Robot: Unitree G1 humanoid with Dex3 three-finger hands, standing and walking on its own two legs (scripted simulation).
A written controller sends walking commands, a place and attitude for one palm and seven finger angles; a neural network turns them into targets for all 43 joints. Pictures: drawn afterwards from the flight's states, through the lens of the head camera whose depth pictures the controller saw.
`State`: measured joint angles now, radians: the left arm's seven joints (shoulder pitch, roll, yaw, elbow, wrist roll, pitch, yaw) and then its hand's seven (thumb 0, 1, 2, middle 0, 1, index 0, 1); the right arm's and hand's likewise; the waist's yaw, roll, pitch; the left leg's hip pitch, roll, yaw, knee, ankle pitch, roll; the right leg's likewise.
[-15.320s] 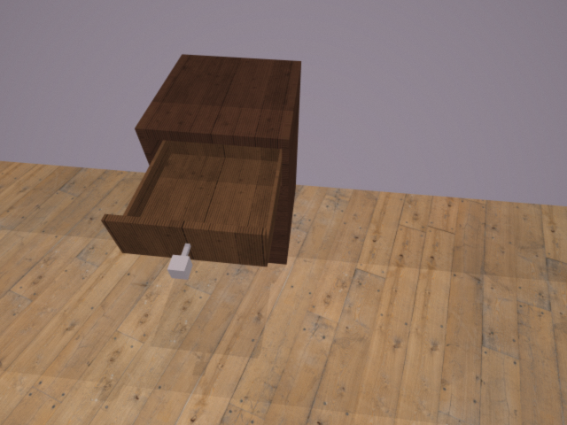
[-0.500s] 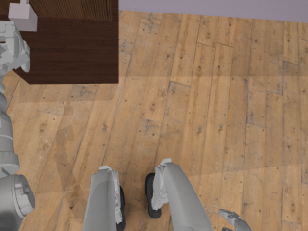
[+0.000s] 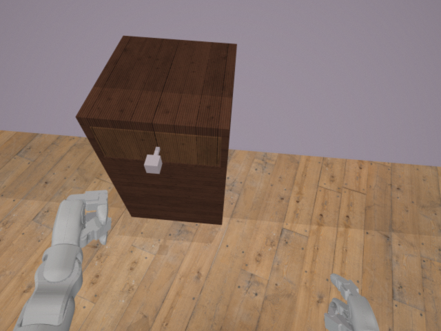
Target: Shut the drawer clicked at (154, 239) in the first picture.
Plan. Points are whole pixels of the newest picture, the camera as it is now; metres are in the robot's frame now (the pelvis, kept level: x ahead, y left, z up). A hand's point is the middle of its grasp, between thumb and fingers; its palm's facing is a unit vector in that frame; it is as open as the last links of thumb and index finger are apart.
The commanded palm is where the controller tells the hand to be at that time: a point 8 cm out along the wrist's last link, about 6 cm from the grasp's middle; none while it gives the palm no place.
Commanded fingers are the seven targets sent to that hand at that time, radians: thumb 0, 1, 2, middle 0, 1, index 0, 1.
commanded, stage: draw the hand back to the body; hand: left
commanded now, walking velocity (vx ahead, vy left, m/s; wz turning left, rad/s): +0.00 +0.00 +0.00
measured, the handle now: (155, 158) +0.60 +0.22 -0.18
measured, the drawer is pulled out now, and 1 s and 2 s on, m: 0.00 0.00 0.00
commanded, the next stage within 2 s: step back with the hand held close in 0.68 s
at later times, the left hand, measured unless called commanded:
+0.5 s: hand (27, 239) +0.20 +0.22 +0.20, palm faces +0.37 -0.83 -0.41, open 3.3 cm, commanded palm +0.15 +0.26 +0.22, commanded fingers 0.00 0.90 0.90 -1.40 -1.60 -1.40 -1.60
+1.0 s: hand (24, 260) +0.18 +0.20 +0.21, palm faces +0.38 -0.81 -0.44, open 3.2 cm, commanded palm +0.12 +0.24 +0.22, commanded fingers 0.00 0.90 0.90 -1.40 -1.60 -1.40 -1.60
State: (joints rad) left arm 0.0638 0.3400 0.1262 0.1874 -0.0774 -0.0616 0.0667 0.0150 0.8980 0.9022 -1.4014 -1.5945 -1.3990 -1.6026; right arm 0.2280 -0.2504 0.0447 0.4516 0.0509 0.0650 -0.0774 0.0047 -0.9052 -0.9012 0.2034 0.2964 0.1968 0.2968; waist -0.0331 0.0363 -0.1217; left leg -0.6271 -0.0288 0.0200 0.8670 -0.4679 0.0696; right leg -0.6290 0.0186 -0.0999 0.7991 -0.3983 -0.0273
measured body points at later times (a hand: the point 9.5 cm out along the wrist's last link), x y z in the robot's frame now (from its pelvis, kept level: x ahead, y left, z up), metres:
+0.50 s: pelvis +0.02 -0.02 +0.04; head +0.00 -0.05 +0.49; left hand +0.18 +0.26 +0.22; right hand +0.21 -0.24 -0.04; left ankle -0.03 +0.07 -0.70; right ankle -0.01 -0.11 -0.70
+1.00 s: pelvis -0.01 -0.04 +0.04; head -0.02 -0.06 +0.49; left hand +0.15 +0.24 +0.23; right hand +0.15 -0.28 -0.05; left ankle -0.03 +0.07 -0.70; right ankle -0.01 -0.11 -0.70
